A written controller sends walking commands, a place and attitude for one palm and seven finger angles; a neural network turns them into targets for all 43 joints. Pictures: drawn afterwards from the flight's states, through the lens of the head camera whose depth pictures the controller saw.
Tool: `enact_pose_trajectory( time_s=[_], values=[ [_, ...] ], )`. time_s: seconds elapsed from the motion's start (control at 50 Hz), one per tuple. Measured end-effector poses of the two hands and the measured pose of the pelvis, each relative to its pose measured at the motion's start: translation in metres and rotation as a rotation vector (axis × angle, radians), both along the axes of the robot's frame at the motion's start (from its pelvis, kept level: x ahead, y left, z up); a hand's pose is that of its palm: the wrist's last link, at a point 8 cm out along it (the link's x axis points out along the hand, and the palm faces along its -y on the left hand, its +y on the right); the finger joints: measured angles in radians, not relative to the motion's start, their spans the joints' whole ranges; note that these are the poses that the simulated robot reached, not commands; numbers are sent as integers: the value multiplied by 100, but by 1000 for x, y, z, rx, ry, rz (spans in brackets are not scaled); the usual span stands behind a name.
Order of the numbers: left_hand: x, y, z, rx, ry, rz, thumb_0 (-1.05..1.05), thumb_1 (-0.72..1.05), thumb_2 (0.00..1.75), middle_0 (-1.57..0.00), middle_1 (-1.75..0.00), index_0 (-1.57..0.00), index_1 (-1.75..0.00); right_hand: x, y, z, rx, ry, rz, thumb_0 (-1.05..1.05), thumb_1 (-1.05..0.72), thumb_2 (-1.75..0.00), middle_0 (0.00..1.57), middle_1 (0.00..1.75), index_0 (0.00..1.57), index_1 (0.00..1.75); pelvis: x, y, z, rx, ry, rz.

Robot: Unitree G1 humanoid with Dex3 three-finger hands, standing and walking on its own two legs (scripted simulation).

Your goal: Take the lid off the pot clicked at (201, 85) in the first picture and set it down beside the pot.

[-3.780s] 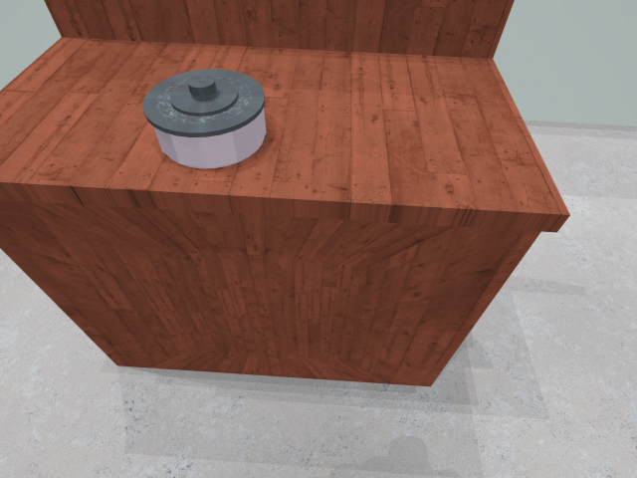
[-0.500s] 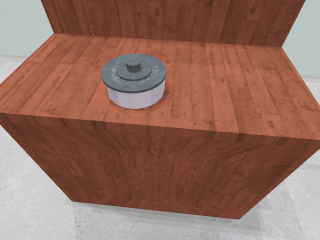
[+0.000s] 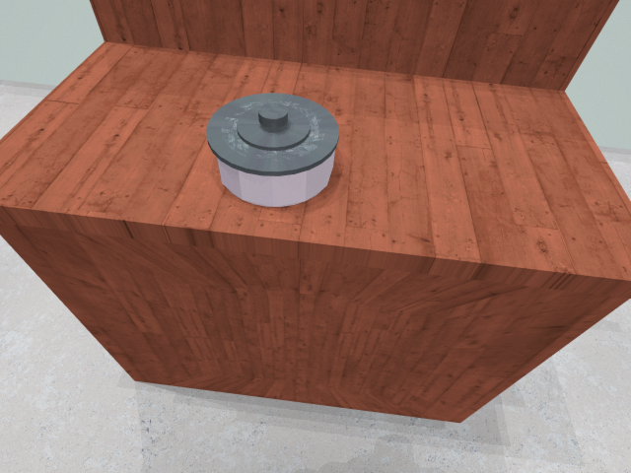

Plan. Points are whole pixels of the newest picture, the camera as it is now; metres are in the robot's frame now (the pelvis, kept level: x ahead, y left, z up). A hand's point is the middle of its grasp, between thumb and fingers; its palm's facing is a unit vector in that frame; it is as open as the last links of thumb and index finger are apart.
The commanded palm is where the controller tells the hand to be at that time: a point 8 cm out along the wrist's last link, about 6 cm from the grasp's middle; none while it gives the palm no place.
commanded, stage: shuffle to correct the standing spot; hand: left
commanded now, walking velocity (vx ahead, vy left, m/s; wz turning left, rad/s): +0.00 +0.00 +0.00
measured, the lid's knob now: (273, 115) +0.55 +0.11 +0.16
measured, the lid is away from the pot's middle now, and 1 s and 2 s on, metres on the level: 0.00 0.00 0.00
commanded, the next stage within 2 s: come to a stop and stand still in 0.30 s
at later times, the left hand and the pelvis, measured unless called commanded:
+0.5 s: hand out of the picture +0.04 +0.20 -0.19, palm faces +0.01 -0.99 -0.16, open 7.4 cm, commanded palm none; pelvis +0.06 +0.02 -0.01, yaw +0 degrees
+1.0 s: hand (216, 428) +0.20 +0.16 -0.16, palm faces +0.01 -0.97 -0.24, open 7.3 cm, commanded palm none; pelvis +0.09 -0.02 +0.00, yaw +1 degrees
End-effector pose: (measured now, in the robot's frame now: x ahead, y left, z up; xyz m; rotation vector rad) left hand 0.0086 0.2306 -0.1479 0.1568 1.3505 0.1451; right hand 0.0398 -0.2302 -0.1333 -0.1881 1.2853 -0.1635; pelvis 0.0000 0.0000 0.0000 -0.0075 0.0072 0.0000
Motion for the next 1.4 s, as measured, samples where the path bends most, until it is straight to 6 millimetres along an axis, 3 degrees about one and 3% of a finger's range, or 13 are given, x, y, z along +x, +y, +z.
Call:
enact_pose_trajectory(
  time_s=[0.14, 0.26, 0.42, 0.48, 0.68, 0.78, 0.86, 0.92, 1.02, 1.16, 1.22, 1.28, 1.4],
  values=[
    [-9, -2, -1, -10, 21, 3, 1, 91, 90, -20, -30, -20, -30, -4, 0, -1, 4, 11, -2, 1, -90, -90, 20, 30, 20, 30, 0, 0, 0, 0, -2, 0],
    [-13, -1, -5, -21, 45, 25, 1, 91, 90, -20, -30, -20, -30, -4, -3, -5, 3, 38, -8, 1, -90, -90, 20, 30, 20, 30, 12, 0, -5, -8, 5, 6],
    [-6, 8, -22, -49, 116, 45, 1, 91, 90, -20, -30, -20, -30, 23, 5, -4, -38, 30, -23, 1, -90, -90, 20, 30, 20, 30, 47, 13, -14, -6, 4, -10],
    [18, 14, -18, -43, 121, 20, 1, 91, 90, -20, -30, -20, -30, 25, 12, 2, -50, 7, -40, 1, -91, -90, 20, 30, 20, 30, 56, 17, -9, -16, -7, -7],
    [155, 12, 11, -17, -148, -8, 1, 91, 90, -19, -30, -20, -30, 1, 37, 10, 16, 204, -50, 1, -90, -90, 20, 30, 21, 30, 75, 13, 9, -25, -3, 39],
    [199, -2, 17, 3, -203, -55, 1, 91, 90, -19, -30, -20, -30, 13, 28, 1, 42, 203, -87, 1, -90, -90, 20, 30, 21, 30, 87, 1, 5, -12, 0, 38],
    [219, -14, 17, 33, -259, -68, 0, 91, 90, -20, -30, -20, -30, 30, 6, -16, 55, 184, -100, 1, -90, -90, 21, 30, 21, 30, 99, -14, -7, 16, 5, 35],
    [212, -20, 17, 49, -256, -74, 0, 91, 90, -20, -30, -20, -30, 51, -14, -21, 32, 146, -98, 1, -90, -90, 21, 30, 21, 30, 95, -19, -8, 19, -9, 35],
    [178, -24, 15, 44, -198, -50, 0, 91, 90, -20, -30, -20, -30, 87, -37, -11, -12, 42, -60, 1, -91, -90, 20, 30, 20, 30, 83, -22, -4, 37, -13, 21],
    [120, -6, 7, 33, -147, -15, 1, 91, 90, -20, -30, -20, -30, 111, -38, 6, -50, -92, 10, 1, -91, -90, 20, 30, 20, 30, 60, -12, -5, 43, -17, 17],
    [97, 11, -1, 24, -136, 9, 1, 91, 90, -20, -30, -20, -30, 106, -24, 10, -59, -128, 34, 1, -91, -90, 20, 30, 20, 30, 51, -1, -9, 26, -25, 24],
    [77, 27, -9, 11, -114, 38, 1, 91, 90, -20, -30, -20, -30, 87, -5, 14, -62, -127, 45, 1, -91, -90, 20, 30, 20, 30, 42, 9, -10, 19, -45, 29],
    [46, 41, 7, -6, -91, 85, 1, 91, 90, -20, -30, -20, -30, 40, 26, 21, -30, -24, 49, 1, -93, -90, 20, 30, 21, 30, 34, 21, 9, -23, -18, 57]
  ],
)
